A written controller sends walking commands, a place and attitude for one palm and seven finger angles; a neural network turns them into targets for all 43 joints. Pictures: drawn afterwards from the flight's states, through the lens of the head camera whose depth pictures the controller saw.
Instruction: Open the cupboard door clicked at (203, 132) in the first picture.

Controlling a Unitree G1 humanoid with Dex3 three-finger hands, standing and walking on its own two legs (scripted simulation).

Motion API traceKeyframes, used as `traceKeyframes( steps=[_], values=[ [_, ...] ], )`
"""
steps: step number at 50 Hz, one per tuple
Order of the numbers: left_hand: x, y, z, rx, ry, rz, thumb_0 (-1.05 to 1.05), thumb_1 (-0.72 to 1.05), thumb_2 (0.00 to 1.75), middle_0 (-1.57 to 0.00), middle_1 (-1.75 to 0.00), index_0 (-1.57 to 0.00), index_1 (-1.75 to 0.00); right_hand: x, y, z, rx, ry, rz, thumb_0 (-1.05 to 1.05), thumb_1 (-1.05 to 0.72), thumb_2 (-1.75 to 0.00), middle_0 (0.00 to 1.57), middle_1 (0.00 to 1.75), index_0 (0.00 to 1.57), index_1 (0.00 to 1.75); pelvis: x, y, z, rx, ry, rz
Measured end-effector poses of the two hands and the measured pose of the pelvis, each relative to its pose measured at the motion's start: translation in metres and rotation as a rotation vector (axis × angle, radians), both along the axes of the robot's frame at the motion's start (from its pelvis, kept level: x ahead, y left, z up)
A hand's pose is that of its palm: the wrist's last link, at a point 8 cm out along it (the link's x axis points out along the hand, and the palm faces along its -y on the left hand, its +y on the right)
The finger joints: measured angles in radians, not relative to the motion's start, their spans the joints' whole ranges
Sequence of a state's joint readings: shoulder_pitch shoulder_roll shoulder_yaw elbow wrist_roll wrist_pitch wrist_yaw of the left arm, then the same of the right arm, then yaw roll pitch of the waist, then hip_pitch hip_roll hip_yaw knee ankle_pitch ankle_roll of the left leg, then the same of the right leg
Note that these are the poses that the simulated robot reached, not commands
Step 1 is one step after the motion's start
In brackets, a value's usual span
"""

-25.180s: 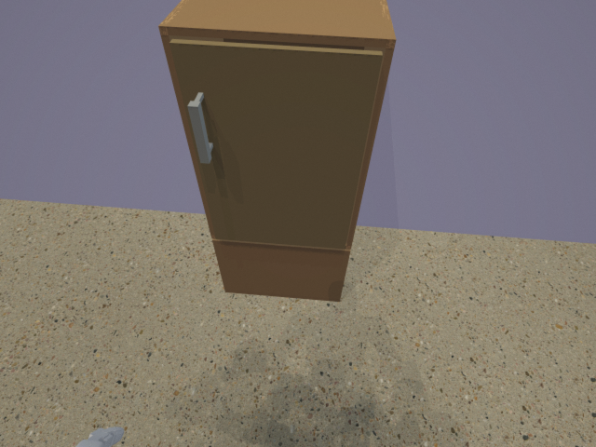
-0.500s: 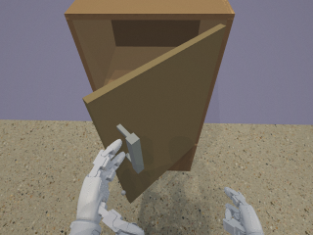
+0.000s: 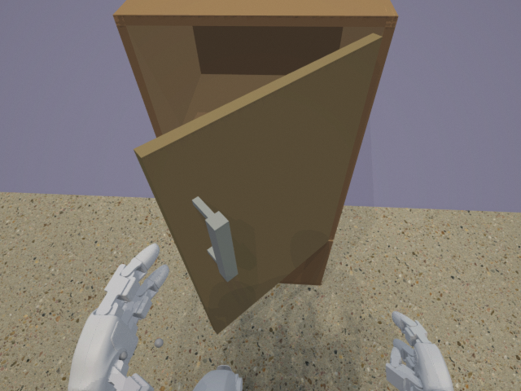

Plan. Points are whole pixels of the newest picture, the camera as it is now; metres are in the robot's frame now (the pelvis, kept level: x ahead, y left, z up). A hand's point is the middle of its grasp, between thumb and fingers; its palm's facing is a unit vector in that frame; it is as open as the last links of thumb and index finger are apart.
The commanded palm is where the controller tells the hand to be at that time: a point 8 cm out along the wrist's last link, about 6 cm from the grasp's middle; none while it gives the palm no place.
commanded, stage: draw the hand back to the body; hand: left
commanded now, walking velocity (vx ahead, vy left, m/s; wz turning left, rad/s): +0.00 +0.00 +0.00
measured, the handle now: (215, 240) +0.31 +0.09 +0.09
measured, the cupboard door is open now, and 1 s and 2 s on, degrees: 44 44 44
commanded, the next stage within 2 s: step back with the hand held close in 1.56 s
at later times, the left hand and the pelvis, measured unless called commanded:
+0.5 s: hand (90, 319) +0.18 +0.19 +0.14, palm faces -0.01 -1.00 -0.07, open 16.1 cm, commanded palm +0.15 +0.25 +0.16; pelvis +0.01 +0.02 +0.03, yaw +0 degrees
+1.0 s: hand (1, 253) +0.22 +0.27 +0.20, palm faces +0.32 -0.86 -0.39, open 11.2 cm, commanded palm +0.17 +0.32 +0.22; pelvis +0.03 +0.05 +0.07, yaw -2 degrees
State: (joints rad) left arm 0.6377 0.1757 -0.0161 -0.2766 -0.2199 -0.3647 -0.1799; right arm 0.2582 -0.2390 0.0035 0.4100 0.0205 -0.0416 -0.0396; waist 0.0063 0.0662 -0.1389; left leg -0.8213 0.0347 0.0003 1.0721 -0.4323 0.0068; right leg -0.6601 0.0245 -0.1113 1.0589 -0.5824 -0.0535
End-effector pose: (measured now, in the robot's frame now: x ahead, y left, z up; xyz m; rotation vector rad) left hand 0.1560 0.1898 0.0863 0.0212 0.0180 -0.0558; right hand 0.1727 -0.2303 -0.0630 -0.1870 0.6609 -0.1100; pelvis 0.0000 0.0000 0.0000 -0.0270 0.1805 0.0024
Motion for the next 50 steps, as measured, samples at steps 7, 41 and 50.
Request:
traceKeyframes(
  steps=[7, 41, 50],
  values=[
    [0.006, 0.011, 0.015, 0.026, -0.036, 0.008, -0.01, -0.50, 0.30, -0.16, -0.30, -0.15, -0.31, -0.005, 0.007, 0.003, 0.013, -0.010, -0.020, 0.01, -0.90, -0.90, 0.20, 0.30, 0.20, 0.30, -0.002, 0.004, 0.003, -0.004, -0.017, -0.006],
    [0.011, 0.104, 0.101, 0.343, -0.002, 0.328, -0.01, -0.02, 0.50, -0.18, -0.30, -0.17, -0.30, 0.018, 0.059, 0.060, -0.024, -0.037, 0.044, 0.01, -0.90, -0.90, 0.21, 0.30, 0.20, 0.30, 0.019, 0.041, 0.059, -0.007, -0.173, -0.015],
    [0.026, 0.123, 0.136, 0.403, -0.086, 0.377, 0.00, 0.29, 0.63, -0.19, -0.30, -0.18, -0.31, 0.025, 0.061, 0.065, -0.008, -0.023, 0.043, 0.01, -0.90, -0.90, 0.21, 0.30, 0.20, 0.30, 0.029, 0.046, 0.070, 0.006, -0.209, -0.034]
  ],
)
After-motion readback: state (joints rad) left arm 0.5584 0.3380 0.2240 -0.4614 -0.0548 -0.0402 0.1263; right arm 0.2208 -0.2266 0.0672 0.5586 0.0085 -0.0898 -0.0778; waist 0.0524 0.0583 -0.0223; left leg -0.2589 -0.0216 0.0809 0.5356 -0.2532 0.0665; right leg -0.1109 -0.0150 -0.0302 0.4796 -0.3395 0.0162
